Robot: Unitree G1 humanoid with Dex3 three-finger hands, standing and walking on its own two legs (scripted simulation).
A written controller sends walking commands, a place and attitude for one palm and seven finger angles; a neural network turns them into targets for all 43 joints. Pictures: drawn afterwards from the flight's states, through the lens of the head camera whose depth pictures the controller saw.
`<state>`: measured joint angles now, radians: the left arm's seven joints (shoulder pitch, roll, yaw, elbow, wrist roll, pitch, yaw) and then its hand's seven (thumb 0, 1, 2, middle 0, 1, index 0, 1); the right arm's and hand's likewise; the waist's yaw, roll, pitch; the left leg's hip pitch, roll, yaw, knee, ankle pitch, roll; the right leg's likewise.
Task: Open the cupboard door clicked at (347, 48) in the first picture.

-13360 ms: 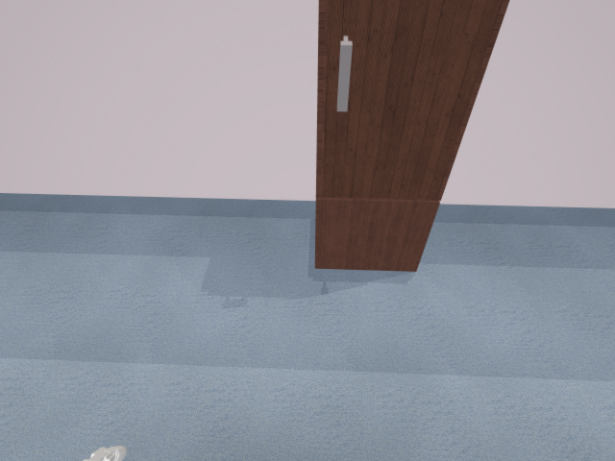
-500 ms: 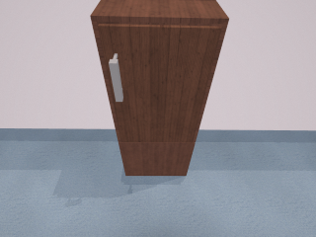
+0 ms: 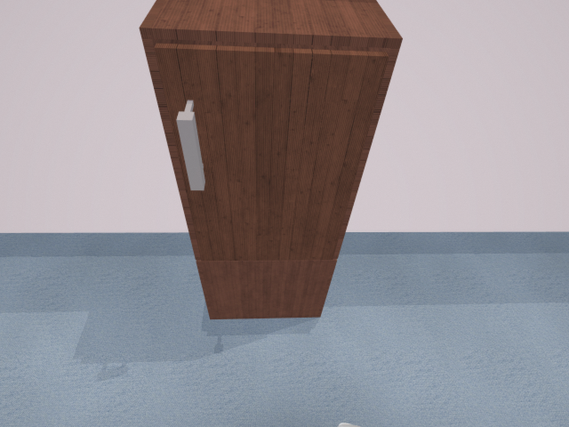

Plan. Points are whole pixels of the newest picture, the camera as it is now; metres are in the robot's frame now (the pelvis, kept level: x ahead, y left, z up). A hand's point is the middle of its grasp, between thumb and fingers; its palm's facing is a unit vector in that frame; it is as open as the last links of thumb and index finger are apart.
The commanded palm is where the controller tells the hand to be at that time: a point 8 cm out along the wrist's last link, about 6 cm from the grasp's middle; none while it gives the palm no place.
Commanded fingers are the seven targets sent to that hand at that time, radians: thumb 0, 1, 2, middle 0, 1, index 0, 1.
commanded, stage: come to a stop and stand still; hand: left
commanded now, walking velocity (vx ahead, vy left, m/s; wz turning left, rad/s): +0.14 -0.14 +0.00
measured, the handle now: (194, 146) +0.57 +0.20 +0.07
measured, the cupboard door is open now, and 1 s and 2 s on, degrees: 0 0 0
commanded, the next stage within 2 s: look again from close up in 1.92 s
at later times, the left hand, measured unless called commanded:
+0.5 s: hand out of the picture +0.14 +0.13 -0.18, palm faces +0.07 -0.98 -0.18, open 7.3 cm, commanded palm none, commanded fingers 0.00 0.90 0.90 -0.20 -0.30 -0.20 -0.30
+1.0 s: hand out of the picture -0.06 +0.19 -0.18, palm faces +0.05 -0.97 -0.22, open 7.4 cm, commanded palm none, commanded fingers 0.00 0.90 0.90 -0.20 -0.30 -0.20 -0.30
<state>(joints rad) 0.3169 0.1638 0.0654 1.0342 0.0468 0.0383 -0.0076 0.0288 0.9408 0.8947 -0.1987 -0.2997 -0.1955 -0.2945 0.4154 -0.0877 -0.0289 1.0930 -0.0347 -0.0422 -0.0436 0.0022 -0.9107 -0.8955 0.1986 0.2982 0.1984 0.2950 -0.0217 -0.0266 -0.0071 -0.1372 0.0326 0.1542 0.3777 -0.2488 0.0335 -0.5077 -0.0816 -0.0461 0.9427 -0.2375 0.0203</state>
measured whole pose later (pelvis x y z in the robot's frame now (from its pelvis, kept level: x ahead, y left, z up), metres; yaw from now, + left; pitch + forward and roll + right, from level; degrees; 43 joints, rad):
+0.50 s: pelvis +0.03 -0.04 -0.02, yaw +2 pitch -1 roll -1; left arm 0.10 0.13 0.05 0.95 0.04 0.02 0.04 -0.01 0.92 0.89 -0.20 -0.30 -0.20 -0.30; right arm 0.18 -0.18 -0.08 0.99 -0.02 0.04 -0.02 0.00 -0.91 -0.90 0.19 0.30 0.19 0.29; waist -0.01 0.01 0.10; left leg -0.39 0.02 0.06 0.84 -0.44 -0.04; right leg -0.33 -0.08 -0.14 0.54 -0.19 0.01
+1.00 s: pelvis -0.03 +0.02 -0.01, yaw +0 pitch +0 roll +1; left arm 0.35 0.15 0.03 1.09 0.03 0.05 0.04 0.00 0.91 0.90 -0.20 -0.30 -0.19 -0.29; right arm 0.25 -0.16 -0.04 1.05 -0.02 0.03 -0.03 0.00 -0.93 -0.90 0.20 0.30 0.20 0.30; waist 0.00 0.00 0.01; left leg -0.26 -0.08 0.15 0.32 -0.08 0.10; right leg -0.10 -0.04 -0.02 0.42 -0.30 0.01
